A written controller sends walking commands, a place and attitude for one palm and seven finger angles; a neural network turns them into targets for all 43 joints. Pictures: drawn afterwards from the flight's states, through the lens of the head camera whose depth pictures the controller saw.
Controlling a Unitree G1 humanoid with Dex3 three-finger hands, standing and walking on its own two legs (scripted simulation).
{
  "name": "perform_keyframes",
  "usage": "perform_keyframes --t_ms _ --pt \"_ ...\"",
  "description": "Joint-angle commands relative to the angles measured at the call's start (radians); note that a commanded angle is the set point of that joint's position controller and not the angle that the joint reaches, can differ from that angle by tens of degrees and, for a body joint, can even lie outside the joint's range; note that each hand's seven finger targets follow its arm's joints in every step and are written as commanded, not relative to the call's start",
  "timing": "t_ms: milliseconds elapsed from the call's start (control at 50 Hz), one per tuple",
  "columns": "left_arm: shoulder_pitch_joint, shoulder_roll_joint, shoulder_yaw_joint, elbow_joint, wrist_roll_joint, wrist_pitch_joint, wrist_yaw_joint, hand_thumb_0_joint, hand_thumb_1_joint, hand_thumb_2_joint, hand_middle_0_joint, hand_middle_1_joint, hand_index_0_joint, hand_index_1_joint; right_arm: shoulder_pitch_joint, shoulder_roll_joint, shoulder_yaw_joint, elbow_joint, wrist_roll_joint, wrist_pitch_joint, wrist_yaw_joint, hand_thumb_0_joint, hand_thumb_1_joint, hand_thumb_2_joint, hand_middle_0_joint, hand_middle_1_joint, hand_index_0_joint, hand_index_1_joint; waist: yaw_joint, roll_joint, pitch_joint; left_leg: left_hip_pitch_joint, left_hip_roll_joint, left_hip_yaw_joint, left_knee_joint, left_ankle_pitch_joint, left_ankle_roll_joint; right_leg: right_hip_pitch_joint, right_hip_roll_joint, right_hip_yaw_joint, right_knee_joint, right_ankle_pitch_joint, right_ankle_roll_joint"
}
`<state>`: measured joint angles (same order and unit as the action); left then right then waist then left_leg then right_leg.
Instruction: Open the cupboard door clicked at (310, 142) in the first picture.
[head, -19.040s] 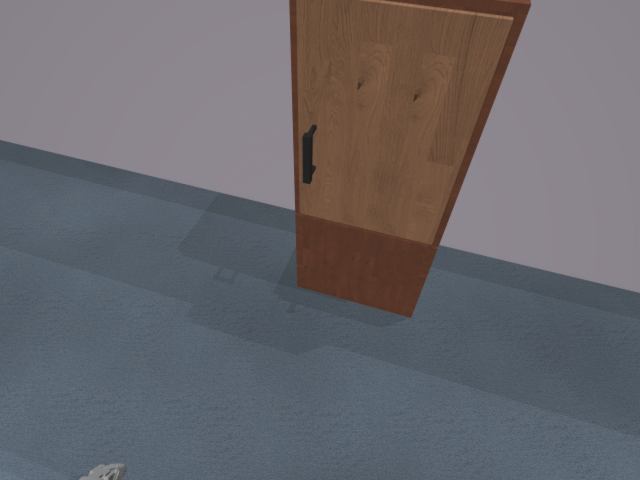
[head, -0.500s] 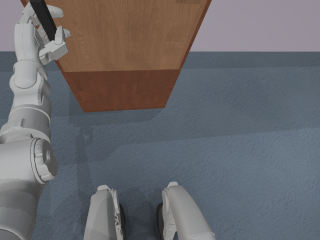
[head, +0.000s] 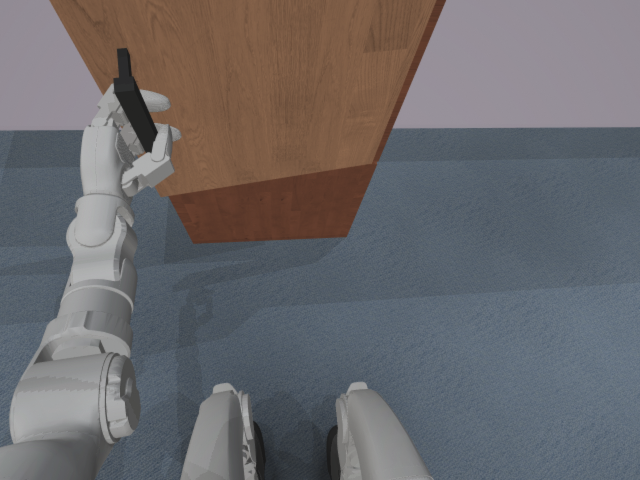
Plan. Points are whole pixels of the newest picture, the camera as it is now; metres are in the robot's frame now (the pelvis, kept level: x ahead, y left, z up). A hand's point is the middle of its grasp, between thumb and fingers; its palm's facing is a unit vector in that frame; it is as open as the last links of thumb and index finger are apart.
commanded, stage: pull the door open along its arc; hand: left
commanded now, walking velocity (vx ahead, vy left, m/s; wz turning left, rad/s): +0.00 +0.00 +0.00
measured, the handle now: (143, 114) +0.55 +0.19 +0.04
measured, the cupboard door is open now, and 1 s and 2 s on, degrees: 9 43 46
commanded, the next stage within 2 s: open thumb and fingers to let go in 0.66 s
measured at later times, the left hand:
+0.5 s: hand (241, 251) +0.37 +0.07 +0.03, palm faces +0.40 -0.92 +0.00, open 5.8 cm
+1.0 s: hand (280, 281) +0.34 +0.03 +0.03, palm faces +0.40 -0.92 -0.02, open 6.9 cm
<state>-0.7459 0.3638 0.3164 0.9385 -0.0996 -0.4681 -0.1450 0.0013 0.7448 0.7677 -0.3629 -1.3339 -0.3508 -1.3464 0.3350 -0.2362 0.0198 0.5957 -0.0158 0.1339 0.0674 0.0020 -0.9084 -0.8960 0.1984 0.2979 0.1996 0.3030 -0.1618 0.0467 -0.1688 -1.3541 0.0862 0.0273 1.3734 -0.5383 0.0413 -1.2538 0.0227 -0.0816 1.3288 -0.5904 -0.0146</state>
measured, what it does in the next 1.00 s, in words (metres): shifts its weight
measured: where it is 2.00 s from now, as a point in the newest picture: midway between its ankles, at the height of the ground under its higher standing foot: outside the picture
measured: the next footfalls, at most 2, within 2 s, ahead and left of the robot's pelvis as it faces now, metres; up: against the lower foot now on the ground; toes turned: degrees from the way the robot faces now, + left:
none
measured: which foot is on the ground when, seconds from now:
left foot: down 0.00-1.00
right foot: down 0.00-1.00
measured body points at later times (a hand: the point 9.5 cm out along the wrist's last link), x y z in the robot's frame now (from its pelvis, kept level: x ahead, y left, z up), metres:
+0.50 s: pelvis +0.01 -0.02 +0.02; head +0.12 -0.01 +0.46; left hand +0.34 +0.12 +0.03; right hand +0.16 -0.24 -0.11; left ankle +0.04 +0.10 -0.60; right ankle +0.01 -0.12 -0.60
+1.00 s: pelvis +0.00 -0.06 +0.01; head +0.10 -0.06 +0.45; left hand +0.31 +0.08 +0.03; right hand +0.21 -0.25 -0.11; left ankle +0.04 +0.10 -0.60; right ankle +0.01 -0.12 -0.60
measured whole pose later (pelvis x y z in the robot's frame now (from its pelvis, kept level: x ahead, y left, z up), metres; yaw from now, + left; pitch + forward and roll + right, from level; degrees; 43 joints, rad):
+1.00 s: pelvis +0.00 -0.06 +0.01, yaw +6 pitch +22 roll +1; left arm -0.13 -0.13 -0.16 0.50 0.13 -0.49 0.59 0.00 0.51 0.73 -0.37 -1.31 -0.38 -1.31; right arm 0.13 -0.17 -0.01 0.60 -0.09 -0.05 0.04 0.01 -0.91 -0.90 0.20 0.30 0.20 0.30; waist -0.02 0.02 -0.21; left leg -1.18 0.04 -0.01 1.29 -0.51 -0.04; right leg -1.09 -0.01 -0.13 1.34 -0.64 -0.09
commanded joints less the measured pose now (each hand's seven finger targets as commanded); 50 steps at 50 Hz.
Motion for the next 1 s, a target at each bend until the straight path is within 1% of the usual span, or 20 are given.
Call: perform_keyframes --t_ms 0,20,40,80,140,180,220,240,320,420,580,640,660,720,740,800,840,920,940,980 --pt "-0.08 0.069 -0.048 -0.268 -0.019 -0.063 0.02 0.0 0.9 0.9 -0.4 -1.35 -0.4 -1.35 0.092 -0.179 -0.077 -0.089 0.012 -0.017 -0.007 0.0 -0.9 -0.9 0.2 0.3 0.2 0.3 0.036 0.042 -0.506 0.522 -0.053 -0.077 -0.169 0.392 -0.019 0.227 0.028 0.032 -0.178 0.39 -0.008" --pt "-0.053 0.019 0.103 -0.296 -0.104 -0.066 0.176 0.0 0.9 0.9 -0.4 -1.35 -0.4 -1.35 0.067 -0.158 -0.074 -0.103 0.003 -0.026 -0.018 0.0 -0.9 -0.9 0.2 0.3 0.2 0.3 0.1 0.035 -0.481 0.502 -0.058 -0.064 -0.192 0.383 -0.029 0.242 0.024 0.022 -0.187 0.371 -0.001" --pt "-0.003 -0.045 0.033 -0.296 -0.075 -0.067 0.261 0.0 0.9 0.9 -0.4 -1.35 -0.4 -1.35 0.056 -0.148 -0.071 -0.101 -0.005 -0.036 -0.013 0.0 -0.9 -0.9 0.2 0.3 0.2 0.3 0.082 0.048 -0.454 0.511 -0.053 -0.069 -0.2 0.37 -0.04 0.211 0.026 0.018 -0.186 0.347 0.002" --pt "0.02 -0.112 -0.005 -0.323 -0.025 -0.081 0.401 0.0 0.9 0.9 -0.4 -1.35 -0.4 -1.35 0.053 -0.137 -0.073 -0.101 -0.024 -0.038 -0.002 0.0 -0.9 -0.9 0.2 0.3 0.2 0.3 0.077 -0.005 -0.439 0.494 -0.055 -0.065 -0.206 0.364 -0.045 0.228 0.024 0.016 -0.183 0.347 0.004" --pt "0.007 -0.164 -0.073 -0.381 0.111 -0.12 0.57 0.0 0.9 0.9 -0.4 -1.35 -0.4 -1.35 0.049 -0.127 -0.083 -0.097 -0.057 -0.038 0.01 0.0 -0.9 -0.9 0.2 0.3 0.2 0.3 0.07 0.003 -0.455 0.511 -0.054 -0.061 -0.192 0.382 -0.047 0.218 0.02 0.02 -0.165 0.364 -0.001" --pt "0.021 -0.259 -0.154 -0.371 0.178 -0.131 0.654 0.0 0.9 0.9 -0.4 -1.35 -0.4 -1.35 0.027 -0.118 -0.086 -0.092 -0.069 -0.038 0.019 0.0 -0.9 -0.9 0.2 0.3 0.2 0.3 0.061 0.001 -0.445 0.524 -0.054 -0.066 -0.196 0.368 -0.049 0.206 0.016 0.013 -0.167 0.347 -0.002" --pt "0.044 -0.316 -0.198 -0.38 0.218 -0.14 0.72 0.0 0.9 0.9 -0.4 -1.35 -0.4 -1.35 0.002 -0.113 -0.091 -0.094 -0.077 -0.042 0.023 0.0 -0.9 -0.9 0.2 0.3 0.2 0.3 0.068 0.002 -0.457 0.528 -0.058 -0.06 -0.2 0.349 -0.049 0.225 0.012 0.015 -0.177 0.339 -0.007" --pt "0.048 -0.336 -0.229 -0.389 0.24 -0.143 0.739 0.0 0.9 0.9 -0.4 -1.35 -0.4 -1.35 0.002 -0.113 -0.095 -0.093 -0.082 -0.044 0.021 0.0 -0.9 -0.9 0.2 0.3 0.2 0.3 0.057 -0.017 -0.452 0.539 -0.055 -0.068 -0.199 0.36 -0.048 0.221 0.014 0.013 -0.177 0.349 -0.009" --pt "0.15 -0.435 -0.334 -0.44 0.26 -0.145 0.755 0.0 0.9 0.9 -0.4 -1.35 -0.4 -1.35 -0.05 -0.093 -0.093 -0.103 -0.081 -0.058 0.016 0.0 -0.9 -0.9 0.2 0.3 0.2 0.3 0.072 -0.044 -0.471 0.545 -0.064 -0.051 -0.214 0.334 -0.042 0.292 0.01 0.016 -0.205 0.362 -0.013" --pt "0.266 -0.504 -0.426 -0.521 0.238 -0.141 0.737 0.0 0.9 0.9 -0.4 -1.35 -0.4 -1.35 -0.1 -0.063 -0.083 -0.107 -0.074 -0.095 -0.002 0.0 -0.9 -0.9 0.2 0.3 0.2 0.3 0.086 -0.078 -0.436 0.514 -0.078 -0.028 -0.221 0.305 -0.033 0.369 0.004 0.033 -0.244 0.392 -0.013" --pt "0.449 -0.59 -0.536 -0.588 0.276 -0.121 0.743 0.0 0.9 0.9 -0.4 -1.35 -0.4 -1.35 -0.163 -0.03 -0.065 -0.102 -0.08 -0.175 -0.016 0.0 -0.9 -0.9 0.2 0.3 0.2 0.3 0.099 -0.104 -0.374 0.468 -0.091 -0.026 -0.208 0.245 -0.032 0.364 -0.014 0.05 -0.261 0.356 -0.014" --pt "0.561 -0.598 -0.553 -0.631 0.279 -0.101 0.744 0.0 0.9 0.9 -0.4 -1.35 -0.4 -1.35 -0.191 -0.023 -0.059 -0.124 -0.077 -0.203 -0.019 0.0 -0.9 -0.9 0.2 0.3 0.2 0.3 0.134 -0.092 -0.38 0.448 -0.099 -0.026 -0.21 0.233 -0.035 0.395 -0.02 0.063 -0.266 0.345 -0.019" --pt "0.586 -0.612 -0.562 -0.638 0.271 -0.092 0.743 0.0 0.9 0.9 -0.4 -1.35 -0.4 -1.35 -0.202 -0.016 -0.054 -0.127 -0.074 -0.211 -0.018 0.0 -0.9 -0.9 0.2 0.3 0.2 0.3 0.131 -0.1 -0.369 0.449 -0.101 -0.021 -0.207 0.225 -0.036 0.394 -0.025 0.068 -0.274 0.347 -0.015" --pt "0.466 -0.577 -0.524 -0.63 0.257 -0.079 0.765 0.0 0.9 0.9 -0.4 -1.35 -0.4 -1.35 -0.208 -0.018 -0.048 -0.106 -0.072 -0.22 -0.029 0.0 -0.9 -0.9 0.2 0.3 0.2 0.3 0.104 -0.136 -0.314 0.414 -0.102 -0.031 -0.185 0.172 -0.035 0.356 -0.036 0.095 -0.297 0.275 -0.001" --pt "0.365 -0.53 -0.49 -0.637 0.26 -0.083 0.778 0.0 0.9 0.9 -0.4 -1.35 -0.4 -1.35 -0.209 -0.022 -0.048 -0.1 -0.074 -0.221 -0.036 0.0 -0.9 -0.9 0.2 0.3 0.2 0.3 0.093 -0.11 -0.293 0.394 -0.1 -0.033 -0.173 0.158 -0.033 0.33 -0.038 0.103 -0.296 0.238 -0.003" --pt "0.38 -0.536 -0.472 -0.594 0.255 -0.092 0.781 0.0 0.69 0.81 -0.385 -1.327 -0.385 -1.327 -0.215 -0.015 -0.047 -0.094 -0.077 -0.229 -0.042 0.0 -0.9 -0.9 0.2 0.3 0.2 0.3 0.095 -0.144 -0.335 0.364 -0.105 -0.033 -0.152 0.147 -0.034 0.369 -0.055 0.144 -0.303 0.25 0.013" --pt "0.405 -0.528 -0.469 -0.626 0.255 -0.094 0.771 0.0 0.55 0.75 -0.375 -1.313 -0.375 -1.313 -0.21 -0.017 -0.053 -0.111 -0.078 -0.231 -0.042 0.0 -0.9 -0.9 0.2 0.3 0.2 0.3 0.119 -0.117 -0.388 0.357 -0.107 -0.031 -0.15 0.179 -0.034 0.414 -0.058 0.154 -0.286 0.316 0.011" --pt "0.45 -0.544 -0.488 -0.648 0.243 -0.089 0.743 0.0 0.27 0.63 -0.355 -1.283 -0.355 -1.283 -0.188 -0.018 -0.057 -0.116 -0.075 -0.223 -0.038 0.0 -0.9 -0.9 0.2 0.3 0.2 0.3 0.109 -0.159 -0.406 0.351 -0.105 -0.03 -0.147 0.205 -0.036 0.468 -0.071 0.171 -0.286 0.446 0.03" --pt "0.467 -0.536 -0.485 -0.652 0.245 -0.085 0.737 0.0 0.2 0.6 -0.35 -1.275 -0.35 -1.275 -0.186 -0.023 -0.059 -0.122 -0.074 -0.222 -0.038 0.0 -0.9 -0.9 0.2 0.3 0.2 0.3 0.119 -0.133 -0.405 0.358 -0.105 -0.034 -0.154 0.225 -0.035 0.462 -0.063 0.151 -0.272 0.449 0.018" --pt "0.466 -0.549 -0.503 -0.661 0.242 -0.083 0.73 0.0 0.06 0.54 -0.34 -1.26 -0.34 -1.26 -0.177 -0.023 -0.06 -0.116 -0.072 -0.218 -0.038 0.0 -0.9 -0.9 0.2 0.3 0.2 0.3 0.104 -0.162 -0.403 0.365 -0.103 -0.032 -0.152 0.224 -0.034 0.456 -0.066 0.151 -0.274 0.47 0.026"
